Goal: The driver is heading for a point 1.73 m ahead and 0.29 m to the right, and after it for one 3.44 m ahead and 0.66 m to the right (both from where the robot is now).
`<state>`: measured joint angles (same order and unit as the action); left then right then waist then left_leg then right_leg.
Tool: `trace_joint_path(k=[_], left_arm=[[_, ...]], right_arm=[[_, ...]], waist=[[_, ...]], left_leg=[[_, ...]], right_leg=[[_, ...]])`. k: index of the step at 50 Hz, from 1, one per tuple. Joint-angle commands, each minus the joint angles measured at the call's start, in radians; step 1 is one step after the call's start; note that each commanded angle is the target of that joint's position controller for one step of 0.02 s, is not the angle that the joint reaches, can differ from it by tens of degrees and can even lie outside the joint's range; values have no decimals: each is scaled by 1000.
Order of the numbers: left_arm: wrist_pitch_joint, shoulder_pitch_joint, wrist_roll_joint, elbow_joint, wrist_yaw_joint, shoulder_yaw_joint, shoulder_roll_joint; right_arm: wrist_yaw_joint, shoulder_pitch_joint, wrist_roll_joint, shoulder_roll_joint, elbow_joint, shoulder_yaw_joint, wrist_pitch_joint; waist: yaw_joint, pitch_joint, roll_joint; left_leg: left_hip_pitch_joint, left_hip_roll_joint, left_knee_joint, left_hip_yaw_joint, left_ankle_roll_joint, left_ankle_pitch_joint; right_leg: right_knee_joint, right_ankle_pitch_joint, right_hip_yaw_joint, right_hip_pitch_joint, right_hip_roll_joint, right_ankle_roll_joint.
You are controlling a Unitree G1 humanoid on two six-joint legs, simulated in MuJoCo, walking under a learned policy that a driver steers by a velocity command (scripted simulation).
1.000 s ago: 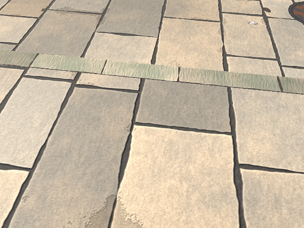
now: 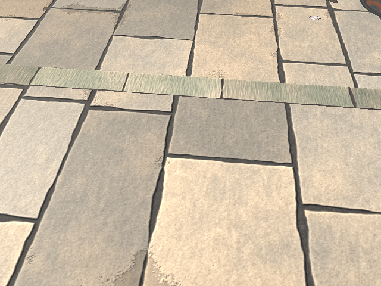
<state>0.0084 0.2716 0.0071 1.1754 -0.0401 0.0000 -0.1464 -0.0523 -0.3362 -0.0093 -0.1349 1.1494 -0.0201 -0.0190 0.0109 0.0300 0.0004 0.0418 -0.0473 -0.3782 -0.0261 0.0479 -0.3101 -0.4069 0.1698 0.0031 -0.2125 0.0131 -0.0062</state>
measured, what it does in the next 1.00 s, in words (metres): stands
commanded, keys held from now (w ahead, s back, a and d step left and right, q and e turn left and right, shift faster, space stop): no key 1.00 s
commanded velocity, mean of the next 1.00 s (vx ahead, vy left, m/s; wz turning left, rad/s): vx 0.00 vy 0.00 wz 0.00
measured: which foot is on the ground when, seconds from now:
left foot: down 0.00-1.00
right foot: down 0.00-1.00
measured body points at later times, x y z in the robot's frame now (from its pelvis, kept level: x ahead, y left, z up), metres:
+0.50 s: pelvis +0.01 +0.01 +0.00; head +0.01 +0.01 +0.45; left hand -0.02 +0.22 -0.17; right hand -0.04 -0.20 -0.16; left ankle -0.07 +0.09 -0.74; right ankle +0.03 -0.12 -0.74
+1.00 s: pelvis +0.01 +0.02 +0.00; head +0.02 +0.02 +0.45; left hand -0.02 +0.22 -0.17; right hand -0.04 -0.19 -0.16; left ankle -0.07 +0.09 -0.74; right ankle +0.03 -0.12 -0.74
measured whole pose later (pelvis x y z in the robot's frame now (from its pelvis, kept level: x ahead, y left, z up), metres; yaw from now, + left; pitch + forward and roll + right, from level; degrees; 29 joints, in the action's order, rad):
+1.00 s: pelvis +0.01 +0.02 +0.00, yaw +0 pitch -1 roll -1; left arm 0.01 0.30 0.00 1.19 -0.05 -0.01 -0.12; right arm -0.05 -0.39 -0.01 -0.11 1.14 -0.02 -0.03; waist 0.01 0.03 0.00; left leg 0.03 -0.06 -0.37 -0.02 0.07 -0.32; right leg -0.43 0.20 -0.01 -0.21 -0.01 0.02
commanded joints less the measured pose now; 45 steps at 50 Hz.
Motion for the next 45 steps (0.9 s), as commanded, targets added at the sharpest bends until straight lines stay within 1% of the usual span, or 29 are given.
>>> trace_joint_path(k=[1,22,45], left_arm=[[-3,64,0,-3,-3,9,-71],[-2,88,-2,11,-6,4,-53],[-3,107,-4,13,-8,1,-42]], right_arm=[[-2,-91,0,-72,-1,10,-3],[-3,-131,0,-53,-1,10,-8],[-3,-160,0,-44,-5,10,-11]], waist=[[0,53,-10],[-1,63,-12],[-3,67,-15]], left_leg=[[130,126,80,-90,19,227],[122,129,82,-88,20,270],[108,132,77,-84,18,331]], right_leg=[[36,-140,-91,66,-96,-29],[23,-141,-83,59,-97,-21],[6,-149,-74,53,-99,-14]])
Keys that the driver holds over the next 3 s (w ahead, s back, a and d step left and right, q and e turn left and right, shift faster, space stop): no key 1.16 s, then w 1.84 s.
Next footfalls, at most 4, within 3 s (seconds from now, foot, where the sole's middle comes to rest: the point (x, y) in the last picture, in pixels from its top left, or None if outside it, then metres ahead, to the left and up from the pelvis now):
1.52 right None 0.20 -0.12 -0.78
2.04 left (191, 279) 0.55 0.03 -0.78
2.60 right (234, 203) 0.86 -0.14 -0.78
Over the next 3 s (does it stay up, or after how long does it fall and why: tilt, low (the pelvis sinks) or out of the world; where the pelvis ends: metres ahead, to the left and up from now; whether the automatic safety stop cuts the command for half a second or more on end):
stays up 0.90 -0.08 0.00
